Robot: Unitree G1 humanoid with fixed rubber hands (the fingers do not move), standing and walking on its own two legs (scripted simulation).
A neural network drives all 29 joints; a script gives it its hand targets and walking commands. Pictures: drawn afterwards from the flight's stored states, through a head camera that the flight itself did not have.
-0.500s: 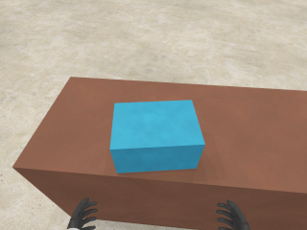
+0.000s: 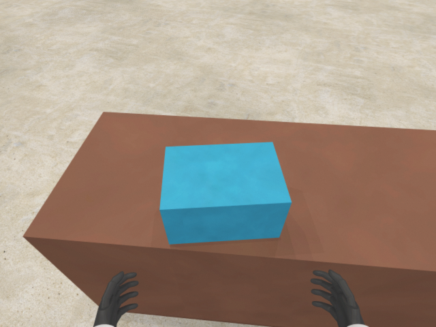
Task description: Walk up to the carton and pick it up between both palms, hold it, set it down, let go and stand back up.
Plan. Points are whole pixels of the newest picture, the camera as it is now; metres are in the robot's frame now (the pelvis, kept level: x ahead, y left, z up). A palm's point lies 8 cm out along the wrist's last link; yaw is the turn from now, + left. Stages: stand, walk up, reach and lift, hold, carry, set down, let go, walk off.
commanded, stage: reach and lift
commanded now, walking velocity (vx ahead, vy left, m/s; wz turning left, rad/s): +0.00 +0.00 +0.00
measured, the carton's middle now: (222, 191) +0.44 +0.00 -0.05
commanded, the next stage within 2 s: none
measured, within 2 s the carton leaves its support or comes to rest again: neither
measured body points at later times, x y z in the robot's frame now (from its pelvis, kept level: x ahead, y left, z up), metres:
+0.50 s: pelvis +0.00 +0.01 +0.00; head -0.02 +0.01 +0.45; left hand +0.20 +0.22 -0.05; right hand +0.19 -0.22 -0.05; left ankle -0.01 +0.05 -0.74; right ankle +0.01 -0.13 -0.74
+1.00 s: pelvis +0.00 -0.02 +0.00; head -0.01 -0.01 +0.45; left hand +0.29 +0.22 +0.01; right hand +0.30 -0.24 +0.01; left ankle -0.01 +0.05 -0.74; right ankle +0.01 -0.13 -0.74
